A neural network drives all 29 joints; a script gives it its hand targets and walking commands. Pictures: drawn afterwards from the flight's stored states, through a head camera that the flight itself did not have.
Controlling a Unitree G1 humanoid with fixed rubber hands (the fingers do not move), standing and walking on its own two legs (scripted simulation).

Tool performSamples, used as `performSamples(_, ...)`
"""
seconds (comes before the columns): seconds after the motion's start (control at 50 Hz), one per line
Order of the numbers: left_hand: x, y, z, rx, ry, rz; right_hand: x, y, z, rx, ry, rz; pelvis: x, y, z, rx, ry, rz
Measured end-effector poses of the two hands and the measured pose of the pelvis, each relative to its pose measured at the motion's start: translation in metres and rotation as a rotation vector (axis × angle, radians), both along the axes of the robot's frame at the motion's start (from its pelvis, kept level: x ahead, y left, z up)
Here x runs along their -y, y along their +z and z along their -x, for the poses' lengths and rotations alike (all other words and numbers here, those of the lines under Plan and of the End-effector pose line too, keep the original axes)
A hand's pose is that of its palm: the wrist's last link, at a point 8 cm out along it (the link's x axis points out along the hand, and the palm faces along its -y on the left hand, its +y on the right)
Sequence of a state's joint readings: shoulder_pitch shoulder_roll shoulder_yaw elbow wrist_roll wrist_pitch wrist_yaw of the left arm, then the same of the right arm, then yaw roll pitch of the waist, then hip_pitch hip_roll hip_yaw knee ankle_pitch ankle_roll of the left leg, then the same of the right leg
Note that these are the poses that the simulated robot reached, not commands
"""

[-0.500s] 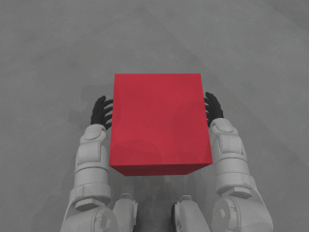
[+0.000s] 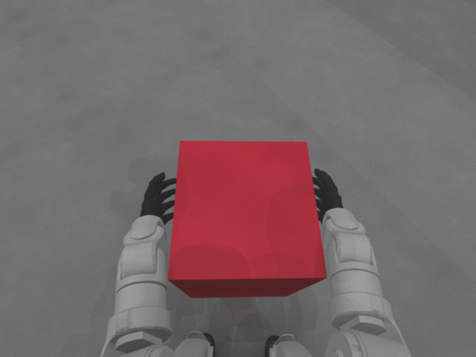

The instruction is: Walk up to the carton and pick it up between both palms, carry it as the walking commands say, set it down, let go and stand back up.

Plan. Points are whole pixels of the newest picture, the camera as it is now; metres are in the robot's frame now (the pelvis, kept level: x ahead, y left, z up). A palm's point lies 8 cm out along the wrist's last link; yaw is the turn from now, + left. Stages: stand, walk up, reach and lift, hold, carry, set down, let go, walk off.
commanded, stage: reach and lift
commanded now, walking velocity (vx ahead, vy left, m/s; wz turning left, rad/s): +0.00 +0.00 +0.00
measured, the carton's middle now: (241, 230) +0.36 +0.01 -0.10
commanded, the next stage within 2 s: none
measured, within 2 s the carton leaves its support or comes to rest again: neither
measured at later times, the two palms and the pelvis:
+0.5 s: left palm (139, 212) +0.33 +0.16 +0.05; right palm (344, 209) +0.35 -0.14 +0.04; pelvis +0.02 +0.00 +0.03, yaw +0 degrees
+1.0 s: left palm (124, 216) +0.31 +0.17 +0.09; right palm (358, 211) +0.33 -0.14 +0.09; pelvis +0.02 +0.00 +0.04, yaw +1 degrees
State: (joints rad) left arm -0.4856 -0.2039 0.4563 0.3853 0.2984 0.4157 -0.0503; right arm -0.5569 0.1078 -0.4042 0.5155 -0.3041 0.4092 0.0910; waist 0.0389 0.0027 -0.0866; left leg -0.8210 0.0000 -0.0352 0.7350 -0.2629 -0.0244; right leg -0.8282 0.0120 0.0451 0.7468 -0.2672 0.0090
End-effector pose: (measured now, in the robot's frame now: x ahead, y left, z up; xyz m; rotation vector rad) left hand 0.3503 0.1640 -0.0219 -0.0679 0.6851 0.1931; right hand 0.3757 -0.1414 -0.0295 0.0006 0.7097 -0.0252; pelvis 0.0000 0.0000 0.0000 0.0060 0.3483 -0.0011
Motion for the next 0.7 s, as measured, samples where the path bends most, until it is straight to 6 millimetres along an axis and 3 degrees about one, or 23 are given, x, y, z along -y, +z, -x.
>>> performSamples(0.38,-0.001,0.053,0.014,0.018,-0.03,-0.021,-0.001,0.052,0.019,0.021,-0.004,0.014,-0.003,0.029,-0.013,0.19,-0.001,0.001)
performSamples(0.7,0.001,0.093,0.026,0.046,-0.045,-0.025,0.002,0.095,0.035,0.05,-0.017,0.022,-0.001,0.04,-0.019,0.36,-0.001,0.003)
